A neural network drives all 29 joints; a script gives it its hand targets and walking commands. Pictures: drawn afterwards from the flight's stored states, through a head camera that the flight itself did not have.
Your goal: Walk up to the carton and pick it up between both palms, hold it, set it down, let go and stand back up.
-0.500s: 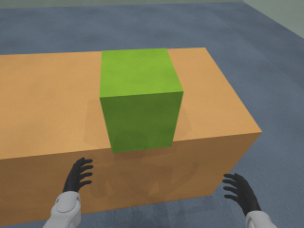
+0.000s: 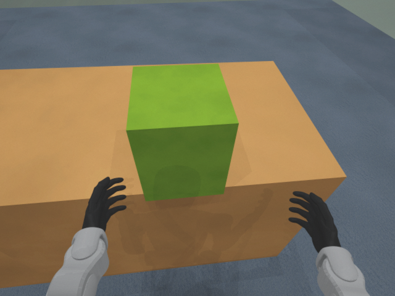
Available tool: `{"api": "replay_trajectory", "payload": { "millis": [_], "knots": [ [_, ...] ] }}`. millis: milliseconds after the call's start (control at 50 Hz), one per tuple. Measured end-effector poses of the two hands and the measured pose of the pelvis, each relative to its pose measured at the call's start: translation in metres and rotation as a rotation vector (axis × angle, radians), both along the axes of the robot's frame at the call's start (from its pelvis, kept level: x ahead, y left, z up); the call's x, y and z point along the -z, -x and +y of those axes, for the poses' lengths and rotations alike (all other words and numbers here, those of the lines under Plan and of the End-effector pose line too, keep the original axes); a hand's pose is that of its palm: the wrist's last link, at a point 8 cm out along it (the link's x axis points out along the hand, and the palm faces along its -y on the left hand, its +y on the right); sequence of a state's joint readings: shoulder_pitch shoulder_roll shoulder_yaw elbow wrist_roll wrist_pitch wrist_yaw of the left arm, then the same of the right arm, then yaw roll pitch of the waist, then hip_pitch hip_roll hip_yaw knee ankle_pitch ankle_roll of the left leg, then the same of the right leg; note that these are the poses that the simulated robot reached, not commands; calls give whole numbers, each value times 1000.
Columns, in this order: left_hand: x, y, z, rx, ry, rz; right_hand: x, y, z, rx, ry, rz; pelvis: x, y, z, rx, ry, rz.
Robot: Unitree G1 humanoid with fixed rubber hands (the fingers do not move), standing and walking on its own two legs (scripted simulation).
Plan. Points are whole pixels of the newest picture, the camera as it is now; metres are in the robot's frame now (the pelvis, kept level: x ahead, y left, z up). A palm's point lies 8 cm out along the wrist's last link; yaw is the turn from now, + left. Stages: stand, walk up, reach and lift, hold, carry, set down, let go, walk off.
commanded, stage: reach and lift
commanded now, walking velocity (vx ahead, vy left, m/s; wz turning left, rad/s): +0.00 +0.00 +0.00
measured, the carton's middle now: (181, 134) +0.45 +0.08 +0.06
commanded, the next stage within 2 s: none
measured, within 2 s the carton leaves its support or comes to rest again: neither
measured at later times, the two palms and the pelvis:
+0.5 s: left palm (105, 188) +0.27 +0.20 +0.09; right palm (315, 187) +0.31 -0.19 +0.09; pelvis +0.02 +0.00 +0.00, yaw +0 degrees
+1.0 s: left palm (106, 154) +0.32 +0.21 +0.12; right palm (305, 142) +0.38 -0.17 +0.13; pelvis +0.02 +0.00 +0.00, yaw +0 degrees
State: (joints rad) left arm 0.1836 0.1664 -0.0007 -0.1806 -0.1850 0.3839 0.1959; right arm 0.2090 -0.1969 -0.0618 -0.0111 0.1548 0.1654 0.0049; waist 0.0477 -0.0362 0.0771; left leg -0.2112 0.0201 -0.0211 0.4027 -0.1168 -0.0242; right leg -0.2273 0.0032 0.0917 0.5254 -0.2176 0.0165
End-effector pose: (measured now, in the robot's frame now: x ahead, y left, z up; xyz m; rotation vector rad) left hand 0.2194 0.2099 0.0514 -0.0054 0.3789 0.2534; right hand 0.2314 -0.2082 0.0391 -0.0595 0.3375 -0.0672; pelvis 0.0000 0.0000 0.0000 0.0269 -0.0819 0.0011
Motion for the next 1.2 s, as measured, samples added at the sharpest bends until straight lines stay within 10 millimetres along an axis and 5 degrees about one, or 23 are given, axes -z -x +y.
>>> {"api": "replay_trajectory", "payload": {
  "millis": [200, 660, 1200],
  "knots": [
    [-8, -11, -6, 4, 31, 23, -7, -16, 0, 34, -25, 9, -1, -10, -1, 0, -2, 14],
    [-42, -63, -7, 50, -24, 47, -72, -105, 22, -26, -59, -130, -1, -20, 1, -2, -3, 29],
    [-86, -128, 5, 44, -98, 31, -110, -174, 43, -69, -76, -114, -2, -21, 0, 0, -3, 30]
  ]
}}
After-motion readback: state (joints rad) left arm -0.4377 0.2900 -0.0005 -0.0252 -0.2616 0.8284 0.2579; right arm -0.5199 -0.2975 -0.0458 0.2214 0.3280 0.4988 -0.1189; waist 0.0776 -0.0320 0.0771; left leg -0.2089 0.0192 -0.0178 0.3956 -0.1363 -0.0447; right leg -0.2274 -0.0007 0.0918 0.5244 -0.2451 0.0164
